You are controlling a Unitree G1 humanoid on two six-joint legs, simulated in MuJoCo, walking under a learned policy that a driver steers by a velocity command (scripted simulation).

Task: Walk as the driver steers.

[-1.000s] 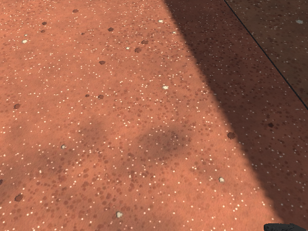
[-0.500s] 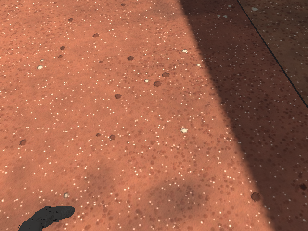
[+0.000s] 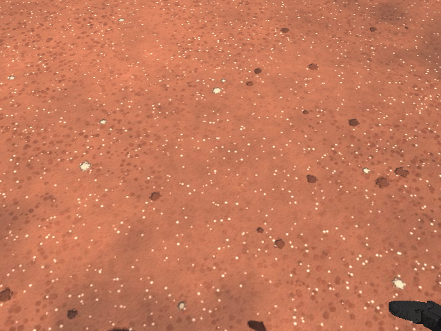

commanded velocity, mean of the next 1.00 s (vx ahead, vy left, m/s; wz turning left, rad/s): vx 0.50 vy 0.00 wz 0.16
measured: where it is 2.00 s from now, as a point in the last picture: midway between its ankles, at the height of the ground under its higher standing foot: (230, 135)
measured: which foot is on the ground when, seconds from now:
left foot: down 0.00-0.54, up 0.56-1.00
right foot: down 0.00-0.00, up 0.02-0.50, down 0.52-1.00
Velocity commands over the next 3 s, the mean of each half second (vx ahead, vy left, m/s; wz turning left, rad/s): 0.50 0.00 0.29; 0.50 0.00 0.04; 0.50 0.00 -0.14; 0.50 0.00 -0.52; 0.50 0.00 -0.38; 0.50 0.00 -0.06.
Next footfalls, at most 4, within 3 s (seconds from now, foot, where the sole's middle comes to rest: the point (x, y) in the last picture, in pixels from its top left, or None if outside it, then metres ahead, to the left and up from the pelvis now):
0.52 right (272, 316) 0.49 -0.10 -0.75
1.06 left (188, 230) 0.76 0.18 -0.75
1.60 right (254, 159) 1.07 -0.03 -0.75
2.08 left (219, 99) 1.38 0.12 -0.75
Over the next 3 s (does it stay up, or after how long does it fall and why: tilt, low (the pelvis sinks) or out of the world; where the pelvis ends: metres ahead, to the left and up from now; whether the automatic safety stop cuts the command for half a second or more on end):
stays up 1.61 -0.16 0.02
